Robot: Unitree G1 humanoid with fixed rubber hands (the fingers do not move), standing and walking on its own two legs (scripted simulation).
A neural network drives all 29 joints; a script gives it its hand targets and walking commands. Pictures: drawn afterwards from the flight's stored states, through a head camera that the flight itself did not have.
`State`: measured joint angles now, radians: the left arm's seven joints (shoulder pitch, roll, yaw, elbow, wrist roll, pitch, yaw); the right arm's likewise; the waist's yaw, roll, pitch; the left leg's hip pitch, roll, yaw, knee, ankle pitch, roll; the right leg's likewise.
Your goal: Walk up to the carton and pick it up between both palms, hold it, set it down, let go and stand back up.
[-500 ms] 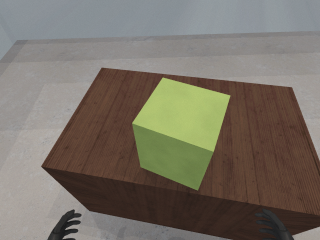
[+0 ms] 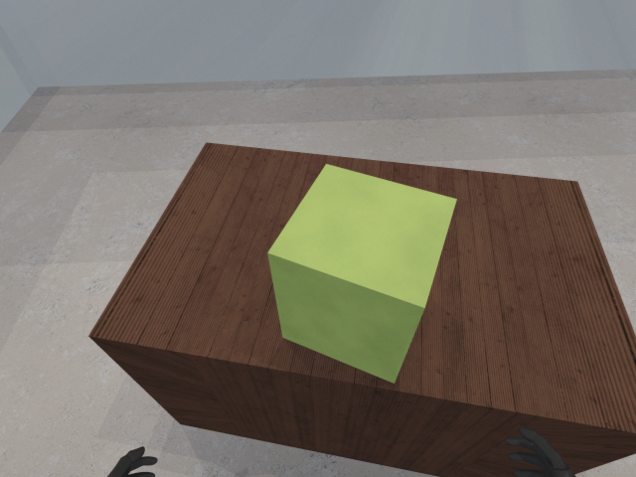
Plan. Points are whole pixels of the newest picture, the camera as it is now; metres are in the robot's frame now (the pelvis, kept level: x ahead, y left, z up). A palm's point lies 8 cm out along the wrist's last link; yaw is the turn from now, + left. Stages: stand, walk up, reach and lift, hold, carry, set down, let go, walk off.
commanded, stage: stand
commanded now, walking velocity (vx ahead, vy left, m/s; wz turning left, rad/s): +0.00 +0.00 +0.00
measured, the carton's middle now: (360, 275) +0.43 -0.05 -0.05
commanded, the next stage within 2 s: none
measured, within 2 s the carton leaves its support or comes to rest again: neither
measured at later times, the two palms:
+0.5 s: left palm out of the picture +0.09 +0.30 -0.10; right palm out of the picture +0.10 -0.29 -0.09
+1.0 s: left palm out of the picture +0.08 +0.29 -0.10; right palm out of the picture +0.08 -0.30 -0.10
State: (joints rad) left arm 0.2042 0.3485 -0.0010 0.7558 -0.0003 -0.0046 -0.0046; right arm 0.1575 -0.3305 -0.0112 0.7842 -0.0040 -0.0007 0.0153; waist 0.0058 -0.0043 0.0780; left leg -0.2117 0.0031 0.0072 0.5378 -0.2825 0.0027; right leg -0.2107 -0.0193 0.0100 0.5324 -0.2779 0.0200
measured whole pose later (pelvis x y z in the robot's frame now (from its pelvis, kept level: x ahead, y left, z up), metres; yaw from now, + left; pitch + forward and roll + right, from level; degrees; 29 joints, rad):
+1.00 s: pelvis +0.00 +0.00 +0.01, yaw -1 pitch -3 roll +0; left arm 0.16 0.35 0.00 1.01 -0.01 -0.02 0.01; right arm 0.15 -0.34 -0.02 1.01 0.01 -0.02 0.00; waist 0.00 0.00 0.07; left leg -0.12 0.01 0.02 0.35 -0.19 -0.01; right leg -0.13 -0.02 0.02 0.36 -0.19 0.02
